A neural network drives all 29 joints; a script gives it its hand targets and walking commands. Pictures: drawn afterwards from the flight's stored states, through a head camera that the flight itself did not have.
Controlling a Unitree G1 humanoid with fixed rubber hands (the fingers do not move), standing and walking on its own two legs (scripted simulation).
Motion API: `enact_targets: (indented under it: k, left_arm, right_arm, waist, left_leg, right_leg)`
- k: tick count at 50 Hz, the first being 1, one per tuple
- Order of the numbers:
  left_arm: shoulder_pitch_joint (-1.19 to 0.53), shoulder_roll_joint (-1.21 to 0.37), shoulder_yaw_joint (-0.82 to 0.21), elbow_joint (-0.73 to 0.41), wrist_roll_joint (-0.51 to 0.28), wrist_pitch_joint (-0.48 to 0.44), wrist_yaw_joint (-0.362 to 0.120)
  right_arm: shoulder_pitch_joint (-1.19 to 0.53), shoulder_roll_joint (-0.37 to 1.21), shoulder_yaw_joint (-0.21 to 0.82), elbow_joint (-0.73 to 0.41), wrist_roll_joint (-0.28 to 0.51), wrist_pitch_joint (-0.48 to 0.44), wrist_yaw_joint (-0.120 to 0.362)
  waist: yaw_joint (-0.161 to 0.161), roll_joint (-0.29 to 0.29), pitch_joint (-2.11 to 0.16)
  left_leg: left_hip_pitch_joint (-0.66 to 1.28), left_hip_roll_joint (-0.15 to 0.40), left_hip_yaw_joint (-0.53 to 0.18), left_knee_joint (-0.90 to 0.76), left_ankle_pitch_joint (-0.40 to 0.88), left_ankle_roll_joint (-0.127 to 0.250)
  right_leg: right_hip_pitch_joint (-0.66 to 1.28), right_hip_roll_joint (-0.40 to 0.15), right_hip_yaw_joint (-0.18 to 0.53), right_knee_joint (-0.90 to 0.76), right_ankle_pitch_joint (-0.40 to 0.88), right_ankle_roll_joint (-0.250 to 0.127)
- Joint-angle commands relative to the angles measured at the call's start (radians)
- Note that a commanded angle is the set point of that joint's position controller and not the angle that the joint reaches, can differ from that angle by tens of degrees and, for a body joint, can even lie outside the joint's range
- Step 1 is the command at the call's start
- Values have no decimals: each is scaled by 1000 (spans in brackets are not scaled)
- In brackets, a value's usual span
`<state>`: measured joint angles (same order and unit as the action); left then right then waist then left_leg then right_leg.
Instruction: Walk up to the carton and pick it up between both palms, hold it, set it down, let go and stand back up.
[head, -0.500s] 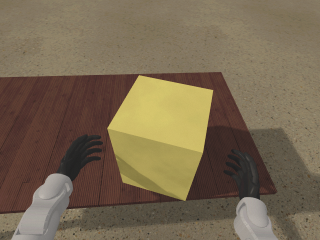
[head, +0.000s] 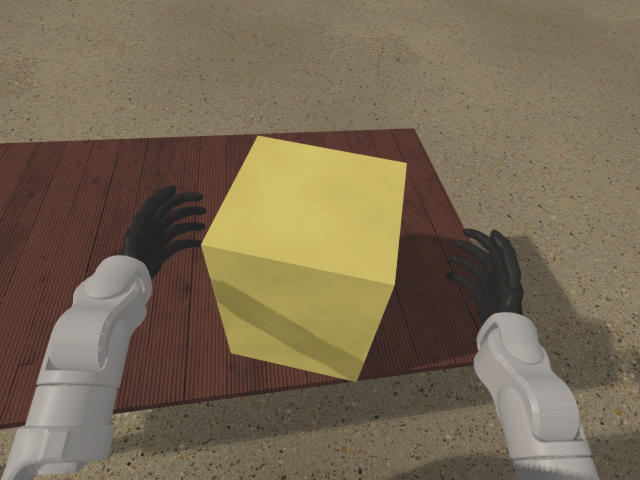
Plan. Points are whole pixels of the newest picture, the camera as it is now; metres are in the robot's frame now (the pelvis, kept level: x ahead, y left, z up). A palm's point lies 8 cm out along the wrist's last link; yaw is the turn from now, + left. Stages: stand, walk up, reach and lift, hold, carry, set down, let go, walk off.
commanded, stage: reach and lift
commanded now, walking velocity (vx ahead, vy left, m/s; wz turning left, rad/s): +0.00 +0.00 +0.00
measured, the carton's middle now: (310, 267) +0.39 +0.03 +0.00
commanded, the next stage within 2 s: none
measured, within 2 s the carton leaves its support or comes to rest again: neither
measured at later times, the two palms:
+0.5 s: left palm (146, 167) +0.39 +0.22 +0.17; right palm (500, 229) +0.35 -0.17 +0.16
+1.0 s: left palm (168, 168) +0.42 +0.21 +0.15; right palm (479, 227) +0.37 -0.16 +0.14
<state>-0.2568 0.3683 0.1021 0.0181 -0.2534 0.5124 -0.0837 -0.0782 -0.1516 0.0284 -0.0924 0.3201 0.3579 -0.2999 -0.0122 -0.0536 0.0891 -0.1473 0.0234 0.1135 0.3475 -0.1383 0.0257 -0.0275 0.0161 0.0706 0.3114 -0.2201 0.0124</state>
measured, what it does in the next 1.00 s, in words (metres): stands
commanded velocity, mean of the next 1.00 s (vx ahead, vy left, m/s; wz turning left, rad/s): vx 0.00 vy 0.00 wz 0.00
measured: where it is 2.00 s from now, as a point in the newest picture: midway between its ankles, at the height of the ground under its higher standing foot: outside the picture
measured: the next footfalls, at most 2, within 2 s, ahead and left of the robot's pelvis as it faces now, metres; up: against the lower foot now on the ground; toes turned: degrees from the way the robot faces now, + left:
none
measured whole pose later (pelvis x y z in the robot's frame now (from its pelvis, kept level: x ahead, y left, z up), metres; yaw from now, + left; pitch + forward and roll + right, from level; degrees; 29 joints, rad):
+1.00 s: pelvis -0.01 +0.00 +0.00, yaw +3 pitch -1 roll -2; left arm -0.82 0.42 0.06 0.70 -0.20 0.45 -0.08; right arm -0.64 -0.12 0.01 0.48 0.35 0.38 -0.31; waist -0.12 -0.05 0.02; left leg -0.25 0.02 0.06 0.40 -0.13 0.03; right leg -0.10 0.02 0.02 0.32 -0.21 0.01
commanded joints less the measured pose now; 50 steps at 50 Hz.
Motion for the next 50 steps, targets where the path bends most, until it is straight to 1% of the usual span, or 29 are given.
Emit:
enact_targets:
  k: [1, 4, 6, 9, 11, 12, 14, 15, 17, 19, 26, 28, 29, 30, 31, 34, 35, 37, 38, 39, 40, 42, 43, 44, 45, 47, 48, 49, 50]
  left_arm:
    - [-460, 183, 78, -184, -15, -14, 25]
    - [-541, 200, 68, -137, -28, 7, 36]
    - [-601, 210, 57, -114, -39, 13, 42]
    - [-656, 213, 42, -27, -43, 33, 38]
    - [-704, 227, 43, 2, -40, 41, 39]
    - [-749, 232, 37, 21, -39, 42, 43]
    - [-805, 245, 36, 71, -40, 46, 46]
    - [-822, 249, 38, 71, -39, 45, 48]
    - [-851, 255, 44, 86, -25, 48, 50]
    - [-884, 263, 44, 101, -23, 51, 46]
    - [-1029, 270, 18, 214, -17, 51, 47]
    - [-1047, 266, 8, 221, -21, 49, 49]
    - [-1061, 269, 8, 249, -21, 48, 49]
    - [-1070, 270, 4, 236, -20, 45, 50]
    - [-1082, 273, 3, 252, -15, 47, 50]
    - [-1087, 273, 14, 290, 0, 52, 45]
    - [-1110, 280, 14, 325, -2, 46, 41]
    - [-1118, 271, 3, 393, 3, 30, 38]
    - [-1113, 269, 4, 411, 11, 18, 37]
    - [-1098, 256, -5, 429, 12, 7, 34]
    - [-1093, 245, -9, 451, 19, -5, 31]
    - [-1060, 232, -13, 450, 25, -37, 24]
    - [-1028, 222, -10, 484, 33, -50, 17]
    - [-1004, 212, -5, 514, 49, -68, 9]
    - [-986, 201, -2, 523, 54, -88, 2]
    - [-991, 196, 3, 488, 60, -131, 1]
    - [-986, 189, 4, 482, 66, -150, 5]
    - [-982, 181, 2, 497, 67, -170, 7]
    - [-997, 176, -2, 454, 61, -197, 13]
  right_arm:
    - [-404, -95, -68, -190, 9, -14, 8]
    - [-489, -108, -88, -148, 12, 10, 11]
    - [-541, -113, -99, -112, 11, 25, 14]
    - [-607, -117, -115, -51, 4, 49, 10]
    - [-655, -121, -118, -20, 6, 58, 6]
    - [-694, -124, -125, -4, 7, 63, 7]
    - [-753, -122, -119, 29, 12, 71, 8]
    - [-775, -125, -117, 25, 17, 71, 8]
    - [-799, -134, -121, 58, 28, 71, 6]
    - [-834, -144, -113, 71, 39, 75, 5]
    - [-979, -169, -125, 182, 51, 80, 12]
    - [-1008, -180, -123, 182, 54, 72, 13]
    - [-1024, -183, -124, 205, 52, 74, 13]
    - [-1033, -187, -126, 200, 55, 68, 12]
    - [-1042, -190, -127, 217, 53, 68, 9]
    - [-1059, -195, -102, 250, 68, 70, 5]
    - [-1084, -191, -97, 273, 68, 72, 5]
    - [-1091, -175, -85, 337, 69, 74, 4]
    - [-1087, -165, -73, 347, 72, 69, 4]
    - [-1076, -155, -75, 357, 68, 63, 1]
    - [-1067, -150, -66, 390, 67, 59, 1]
    - [-1029, -130, -61, 380, 62, 36, -5]
    - [-999, -115, -54, 396, 54, 26, -8]
    - [-978, -100, -45, 415, 46, 15, -10]
    - [-959, -86, -40, 405, 39, -1, -12]
    - [-952, -73, -52, 375, 16, -34, -16]
    - [-941, -67, -59, 368, 2, -51, -17]
    - [-938, -57, -60, 373, -11, -68, -16]
    - [-939, -54, -74, 349, -25, -91, -15]
  waist:
    - [-4, 126, -413]
    - [-16, 121, -452]
    - [-32, 122, -480]
    - [-60, 106, -470]
    - [-64, 110, -497]
    - [-65, 116, -499]
    - [-67, 108, -507]
    - [-62, 105, -535]
    - [-73, 136, -553]
    - [-79, 134, -582]
    - [-98, 171, -600]
    - [-104, 168, -642]
    - [-108, 159, -626]
    - [-109, 170, -652]
    - [-119, 171, -667]
    - [-113, 157, -656]
    - [-113, 141, -655]
    - [-111, 144, -613]
    - [-107, 144, -618]
    - [-116, 142, -605]
    - [-116, 148, -591]
    - [-118, 151, -607]
    - [-125, 136, -584]
    - [-122, 131, -563]
    - [-117, 121, -552]
    - [-111, 131, -557]
    - [-107, 148, -551]
    - [-108, 145, -538]
    - [-105, 162, -578]
  left_leg:
    - [341, 26, -73, 3, 131, -18]
    - [334, 29, -74, 0, 84, -11]
    - [334, 33, -83, -3, 63, -8]
    - [325, 33, -91, -8, 27, -2]
    - [320, 30, -92, -3, 26, -2]
    - [312, 32, -95, -5, 7, -3]
    - [296, 30, -95, 0, 20, 2]
    - [305, 29, -95, 7, 44, -1]
    - [318, 23, -94, 25, 89, -10]
    - [346, 20, -96, 41, 139, -19]
    - [345, 22, -106, 47, 130, -29]
    - [370, 20, -108, 61, 173, -32]
    - [372, 21, -111, 62, 177, -31]
    - [383, 19, -110, 69, 206, -36]
    - [390, 16, -111, 78, 226, -38]
    - [397, 14, -111, 83, 269, -38]
    - [379, 12, -110, 81, 251, -34]
    - [348, 9, -107, 67, 208, -26]
    - [343, 7, -105, 66, 208, -23]
    - [340, 7, -107, 65, 208, -24]
    - [344, 8, -109, 64, 205, -26]
    - [362, 3, -107, 71, 231, -29]
    - [366, 0, -106, 74, 239, -25]
    - [363, -2, -108, 73, 236, -23]
    - [358, -4, -107, 70, 235, -20]
    - [349, -7, -100, 71, 225, -25]
    - [350, -6, -97, 74, 229, -31]
    - [349, -7, -95, 77, 216, -30]
    - [360, -3, -95, 83, 226, -39]
  right_leg:
    - [-228, -4, -44, -42, 221, 4]
    - [-243, -1, -49, -42, 180, 1]
    - [-247, 1, -52, -38, 173, 1]
    - [-254, 1, -59, -39, 169, 4]
    - [-249, 0, -61, -32, 177, 6]
    - [-263, 3, -66, -31, 151, 3]
    - [-258, 5, -67, -25, 167, 4]
    - [-249, 8, -71, -19, 191, 5]
    - [-237, 9, -72, -13, 235, 5]
    - [-235, 12, -76, -11, 278, 9]
    - [-260, 18, -90, -17, 260, 0]
    - [-251, 21, -94, -14, 298, 3]
    - [-255, 23, -96, -16, 301, 4]
    - [-249, 25, -99, -13, 325, 5]
    - [-244, 26, -98, -13, 352, 7]
    - [-224, 28, -100, -11, 404, 14]
    - [-219, 28, -102, -13, 389, 18]
    - [-222, 26, -99, -18, 354, 14]
    - [-211, 24, -96, -18, 360, 14]
    - [-207, 25, -96, -20, 365, 14]
    - [-211, 26, -96, -22, 350, 12]
    - [-209, 27, -101, -24, 366, 15]
    - [-206, 27, -100, -26, 376, 19]
    - [-204, 25, -100, -29, 375, 22]
    - [-199, 27, -103, -28, 378, 23]
    - [-209, 30, -111, -26, 363, 23]
    - [-224, 31, -114, -24, 356, 22]
    - [-242, 30, -114, -27, 338, 23]
    - [-258, 34, -122, -23, 332, 21]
